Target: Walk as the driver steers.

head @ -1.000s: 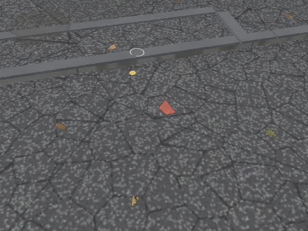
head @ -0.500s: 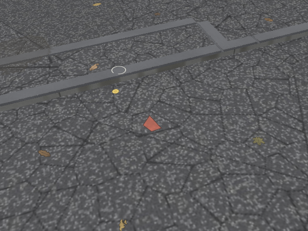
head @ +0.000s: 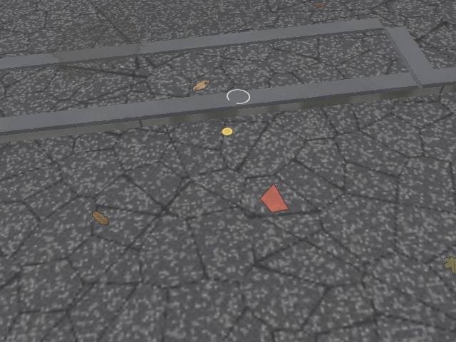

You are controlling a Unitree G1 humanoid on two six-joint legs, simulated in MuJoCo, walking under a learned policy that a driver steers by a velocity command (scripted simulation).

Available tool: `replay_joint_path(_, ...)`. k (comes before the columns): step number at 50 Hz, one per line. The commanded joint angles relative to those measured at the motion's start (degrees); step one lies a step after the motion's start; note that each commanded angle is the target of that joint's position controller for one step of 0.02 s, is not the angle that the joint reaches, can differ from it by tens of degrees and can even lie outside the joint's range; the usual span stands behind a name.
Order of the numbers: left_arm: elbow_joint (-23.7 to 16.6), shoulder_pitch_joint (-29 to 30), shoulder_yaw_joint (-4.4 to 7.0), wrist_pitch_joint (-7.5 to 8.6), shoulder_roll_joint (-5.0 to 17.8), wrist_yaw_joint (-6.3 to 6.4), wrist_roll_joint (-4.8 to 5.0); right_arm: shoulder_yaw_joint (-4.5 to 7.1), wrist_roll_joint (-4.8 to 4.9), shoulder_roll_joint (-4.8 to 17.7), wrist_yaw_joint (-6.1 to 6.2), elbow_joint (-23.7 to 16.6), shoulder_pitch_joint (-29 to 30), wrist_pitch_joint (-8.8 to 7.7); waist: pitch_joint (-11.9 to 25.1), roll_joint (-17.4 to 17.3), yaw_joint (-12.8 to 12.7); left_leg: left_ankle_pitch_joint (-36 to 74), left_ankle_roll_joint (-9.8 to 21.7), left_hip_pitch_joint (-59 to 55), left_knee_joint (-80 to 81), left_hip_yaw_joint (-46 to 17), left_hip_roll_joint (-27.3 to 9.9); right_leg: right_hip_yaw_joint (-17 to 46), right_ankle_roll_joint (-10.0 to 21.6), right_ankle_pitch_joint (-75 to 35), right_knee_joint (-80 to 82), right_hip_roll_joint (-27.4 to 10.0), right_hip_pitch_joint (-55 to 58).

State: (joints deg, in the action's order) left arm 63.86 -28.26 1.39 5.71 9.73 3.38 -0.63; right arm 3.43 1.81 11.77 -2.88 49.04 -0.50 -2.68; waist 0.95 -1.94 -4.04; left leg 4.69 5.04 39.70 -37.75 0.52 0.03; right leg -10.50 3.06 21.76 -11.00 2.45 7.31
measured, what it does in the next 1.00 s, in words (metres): walks ahead, turning left: left foot, then right foot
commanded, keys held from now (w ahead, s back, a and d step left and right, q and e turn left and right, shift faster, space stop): w+q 0.70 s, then w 0.30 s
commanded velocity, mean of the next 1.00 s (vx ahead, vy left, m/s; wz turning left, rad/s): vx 0.50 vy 0.00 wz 0.48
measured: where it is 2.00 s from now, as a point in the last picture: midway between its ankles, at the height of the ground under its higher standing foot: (185, 179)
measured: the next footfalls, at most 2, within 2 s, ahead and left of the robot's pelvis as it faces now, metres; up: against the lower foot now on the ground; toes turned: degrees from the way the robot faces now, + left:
left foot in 0.10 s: +0.22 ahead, +0.09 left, +0.00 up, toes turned +5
right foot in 0.52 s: +0.52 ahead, -0.07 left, +0.00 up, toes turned +21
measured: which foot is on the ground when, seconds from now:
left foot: up 0.00-0.08, down 0.10-0.52, up 0.54-1.00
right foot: down 0.00-0.10, up 0.12-0.50, down 0.52-1.00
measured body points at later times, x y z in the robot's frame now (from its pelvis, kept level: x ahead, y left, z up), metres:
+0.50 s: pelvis +0.31 +0.00 +0.00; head +0.34 +0.01 +0.45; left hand +0.48 +0.29 -0.07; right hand +0.41 -0.27 -0.13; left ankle +0.18 +0.08 -0.73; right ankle +0.48 -0.09 -0.73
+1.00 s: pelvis +0.54 +0.10 +0.00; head +0.57 +0.12 +0.45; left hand +0.38 +0.34 -0.13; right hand +0.86 +0.04 -0.07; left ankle +0.59 +0.26 -0.72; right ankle +0.48 -0.09 -0.73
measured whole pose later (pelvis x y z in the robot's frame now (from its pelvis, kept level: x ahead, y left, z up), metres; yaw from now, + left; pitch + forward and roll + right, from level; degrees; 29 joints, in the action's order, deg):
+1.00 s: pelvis +0.54 +0.10 +0.00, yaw +31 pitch +3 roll -1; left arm 50.8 -22.7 4.2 4.1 16.8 -0.3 2.0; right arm 2.3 1.0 13.5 -2.6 36.1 -1.7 -2.9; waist -1.1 -1.4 -5.7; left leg -6.6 4.5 29.7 -31.5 1.2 -2.2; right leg -8.8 -2.3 22.4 -18.6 -2.7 2.1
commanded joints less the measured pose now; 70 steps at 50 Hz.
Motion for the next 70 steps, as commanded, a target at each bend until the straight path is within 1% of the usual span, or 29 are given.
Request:
replay_joint_path(1, -2.24, -3.16, 2.1, -0.9, 10.7, 1.17, 0.12, -0.25, -0.34, 1.39, -1.51, -6.99, 9.75, -1.42, -5.84, 7.87, 1.52, -7.94, 2.12, 0.06, 1.67, 7.07, 2.83, 0.46, -2.78, -69.61, -7.98, -16.88, 1.64)
replay_joint_path(4, -5.8, 1.87, 3.21, -1.68, 14.34, 1.49, 0.51, 2.65, -0.28, 8.23, -1.62, -3.07, -8.89, -1.51, 3.87, 11.28, 11.76, -9.97, 6.88, -25.01, 7.59, 6.9, 5.97, 0.47, -2.16, -84.2, -34.46, -17.23, -4.2)
replay_joint_path(5, -7.88, 5.72, 3.06, -0.41, 14.44, 0.34, 0.59, 4.22, -0.77, 12.01, -0.26, -1.0, -19.32, -0.82, 9.72, 7.55, 17.11, -7.27, 10.47, -44.34, 10.74, -4.77, -0.3, 0.48, -2.55, -62.55, -51.83, -13.87, -19.26)
replay_joint_path(6, -10.37, 0.81, 0.63, 1.9, 5.11, -1.84, -0.72, 4.99, -0.49, 16.66, 0.7, -1.55, -19.45, -0.23, 16.01, -10.85, 10.25, -4.09, 22.65, -67.78, 10.44, -36.42, -17.7, 5.51, -6.05, 7.78, -76.76, -0.11, -48.55)
replay_joint_path(7, -12.44, 4.46, 1.03, 5.17, 7.69, -3.63, 1.71, 3.9, -1.71, 13.93, 1.51, -0.04, -22.66, -0.09, 20.73, -5.8, 12.32, -14.58, 24.78, -68.78, 18.83, -46.17, -19.58, 19.0, -3.46, 8.5, -81.98, -0.96, -56.59)
replay_joint_path(8, -15.35, 11.43, 2.07, 6.04, 11.38, -3.76, 3.77, 3.16, -1.9, 9.81, 1.95, -0.62, -19.78, -0.6, 11.88, -2.71, 11.85, -15.71, 20.87, -61.91, 20.67, -37.32, -16.71, 19.34, -2.3, 4.28, -77.4, -4.31, -60.24)
replay_joint_path(9, -16.4, 13.5, 2.23, 5.81, 11.22, -3.42, 3.05, 2.24, -1.32, 6.99, 1.52, -1.97, -13.02, -1.26, 4.5, 4.57, 7.23, -11.48, 17.47, -49.35, 23.13, -30.02, -13.42, 17.9, -1.95, 0.04, -69.67, -6.42, -56.96)
replay_joint_path(10, -15.96, 12.6, 2.94, 4.77, 11.58, -2.75, 1.7, 1.49, -0.94, 5.28, 1.35, -3.38, -8.84, -1.74, 1.96, 6.54, 4.44, -8.17, 15.27, -40.46, 24.24, -25.15, -10.98, 16.85, -2.7, -1.7, -64.3, -8.14, -52.32)
replay_joint_path(13, -18.44, 12.03, 3.06, 2.48, 9.74, -2.24, 0.1, 1.54, -0.93, 7.27, 2.09, -5.06, -6.88, -1.74, -1.93, 3.54, 0.78, -1.81, 14.34, -22.17, 26.62, -18.52, -7.21, 14.27, -5.51, -3.79, -53.53, -9.62, -42.38)
replay_joint_path(16, -22.16, 21.05, 1.81, 2.09, 7.49, -1.94, -0.9, 2.7, -0.72, 10.81, 3.44, -5.07, -10.91, -1.49, -2.3, -0.03, 3.46, 0.94, 11.43, -15.58, 25.14, -12.54, -2.47, 11.12, -6.8, -16.4, -35.66, -6.71, -36.62)
replay_joint_path(20, -25.28, 28.16, 1.68, 1.79, 8.63, -2.5, 0.98, 2.94, 0.03, 11.0, 3.44, -3.94, -17.83, -0.71, 0.38, -2.9, 7.65, -7.03, 7.93, -20.32, 21.0, -16.06, -2.65, 11.77, -6.75, -26.21, -21.5, -2.36, -31.82)
replay_joint_path(23, -26.05, 27.05, 2.98, 2.46, 12.24, -3.12, 1.5, 2.74, 0.06, 10.2, 3.64, -4.68, -17.88, -0.42, 1.7, -4.79, 5.59, -12.88, 6.14, -26.93, 15.33, -22.67, -5.63, 14.33, -4.56, -20.66, -17.46, -2.79, -28.91)
replay_joint_path(25, -24.3, 17.96, 4.35, 3.17, 14.75, -3.07, 0.72, 1.89, -0.68, 7.69, 3.66, -6.09, -16.42, -0.58, 5.56, -4.47, 0.47, -10.95, 3.14, -24.85, 4.7, -21.38, -2.63, 15.28, -0.91, -17.7, -15.72, -5.24, -16.16)
replay_joint_path(26, -23.38, 8.35, 5.24, 3.21, 18.46, -2.69, -0.11, 0.6, -1.68, 3.98, 3.46, -7.46, -16.9, -0.87, 13.74, 3.09, -2.86, -20.45, 0.63, -17.73, -12.79, -15.3, 1.62, 25.65, 2.97, -14.86, -15.93, -16.06, -1.65)
replay_joint_path(27, -21.22, 4.23, 6.26, 2.42, 22.79, -3.11, -0.68, -0.23, 0.41, 1.93, 3.07, -9.23, -25.96, -1.68, 20.0, 23.98, 1.71, -40.7, -1.93, 1.01, -30.61, -9.6, 6.89, 54.98, 13.05, -3.06, -9.27, -28.97, 13.32)
replay_joint_path(28, -23.0, 6.57, 5.18, 2.19, 16.7, -3.23, 0.11, 0.92, 1.44, 8.64, 3.26, -7.5, -25.35, -1.5, 16.07, 16.09, 0.24, -37.05, -2.59, 7.99, -38.57, -11.45, 1.89, 58.13, 12.29, 9.7, -6.92, -28.59, 10.86)
replay_joint_path(29, -23.96, 9.56, 4.16, 1.85, 13.01, -3.05, 0.47, 1.72, 0.86, 11.63, 3.32, -8.5, -18.89, -1.01, 8.69, 9.65, -1.29, -31.08, -2.82, 9.68, -40.18, -10.12, -0.1, 47.19, 9.24, 7.85, -6.67, -25.64, 4.04)
replay_joint_path(30, -24.27, 12.88, 3.6, 1.45, 12.12, -3.12, 0.08, 1.82, 0.0, 11.03, 3.5, -9.25, -15.92, -0.58, 4.76, 5.55, -0.05, -26.45, -3.17, 7.13, -38.69, -8.55, -2.21, 38.92, 7.6, -0.84, -6.04, -22.78, -3.58)
replay_joint_path(34, -22.82, 15.39, 3.18, 1.48, 10.32, -3.52, 0.14, 1.82, 0.09, 7.07, 2.73, -11.26, -14.97, 0.68, -0.38, 8.56, 3.21, -21.21, -3.7, 1.15, -30.89, -6.43, -5.79, 22.54, 6.76, -14.26, -0.45, -17.01, -14.88)
replay_joint_path(42, -19.29, 11.8, 4.5, 0.88, 14.45, -3.59, 1.27, 0.15, -0.81, 4.38, 1.31, -14.46, -4.53, -0.07, -2.72, 5.56, 1.18, -5.73, -4.08, -2.01, -5.07, -2.7, -5.01, 10.3, 7.36, -23.45, 1.97, -15.79, -13.48)
replay_joint_path(47, -16.6, 7.68, 5.07, -0.61, 17.11, -3.63, 2.63, 0.08, -0.49, 5.91, 0.22, -17.27, 2.13, -0.79, -4.79, 7.02, 0.03, -11.53, -1.72, -4.58, 3.61, 0.38, -3.32, 10.71, 6.54, -26.32, -0.83, -18.98, -7.29)
replay_joint_path(50, -15.63, 8.48, 4.73, -1.52, 17.46, -3.21, 3.07, 2.46, -1.2, 10.28, 0.57, -13.79, -10.21, -0.98, 3.01, 7.18, 8.02, -10.68, 2.28, -25.74, 10.22, 4.42, 1.69, 6.04, 3.61, -48.39, -17.33, -16.13, -8.46)
replay_joint_path(51, -16.36, 8.58, 3.72, -1.33, 15.4, -2.92, 2.1, 4.07, -1.47, 14.09, 1.32, -11.28, -20.19, -0.75, 9.7, 4.94, 12.32, -8.64, 4.79, -42.65, 8.01, -1.97, -3.26, 4.0, 1.09, -40.82, -31.42, -13.64, -18.8)
replay_joint_path(52, -18.83, 3.83, 1.21, -0.27, 8.56, -3.52, 0.82, 5.26, -2.39, 21.02, 1.95, -10.52, -25.18, -0.67, 17.38, -9.78, 10.22, -14.22, 14.24, -63.89, 10.8, -29.69, -20.44, 4.39, -2.95, -5.02, -55.19, -4.56, -43.46)
replay_joint_path(53, -17.84, 5.38, 1.73, 1.13, 11.3, -3.79, 2.02, 4.13, -1.86, 17.06, 2.01, -10.56, -26.4, -0.75, 22.64, -9.22, 11.81, -17.39, 16.42, -63.59, 18.61, -42.18, -24.35, 14.8, -2.85, 11.76, -64.51, -2.62, -49.75)
replay_joint_path(54, -19.42, 9.91, 2.95, 1.48, 14.95, -4.01, 3.85, 3.03, -1.84, 14.1, 1.87, -10.35, -22.81, -1.06, 13.27, -6.49, 11.42, -15.96, 13.25, -56.86, 18.99, -31.93, -22.1, 15.93, -2.11, 8.44, -66.69, -5.62, -54.6)
replay_joint_path(57, -19.49, 12.18, 3.26, -0.23, 13.61, -3.6, 2.19, 1.2, -1.96, 7.75, 1.39, -10.41, -12.96, -2.02, 2.57, -4.1, 5.25, -10.11, 8.26, -36.26, 24.3, -14.24, -15.13, 15.35, -2.4, -3.53, -58.03, -11.26, -47.6)
replay_joint_path(61, -19.39, 11.07, 2.96, -2.78, 10.41, -3.27, 2.31, 1.9, -2.85, 8.63, 1.72, -8.16, -11.75, -4.04, -0.91, -2.14, 2.74, -2.92, 8.02, -29.62, 29.85, -4.95, -14.47, 16.79, -4.07, -10.94, -54.14, -10.89, -45.87)
replay_joint_path(70, -25.61, 25.8, 1.61, -2.37, 7.76, -5.92, 1.76, 2.84, -1.76, 12.18, 3.51, -3.87, -17.19, -3.01, -6.29, 0.06, 8.08, 0.4, 4.5, -39.02, 29.79, 7.24, -15.22, 11.5, -1.8, -25.82, -28.86, -8.67, -48.89)
Velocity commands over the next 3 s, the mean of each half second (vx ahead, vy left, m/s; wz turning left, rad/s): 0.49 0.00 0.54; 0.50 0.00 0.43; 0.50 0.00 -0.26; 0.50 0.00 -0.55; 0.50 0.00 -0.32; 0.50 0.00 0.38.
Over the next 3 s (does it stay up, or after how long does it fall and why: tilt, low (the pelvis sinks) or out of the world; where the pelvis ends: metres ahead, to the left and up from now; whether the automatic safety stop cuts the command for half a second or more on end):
stays up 1.57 0.27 0.03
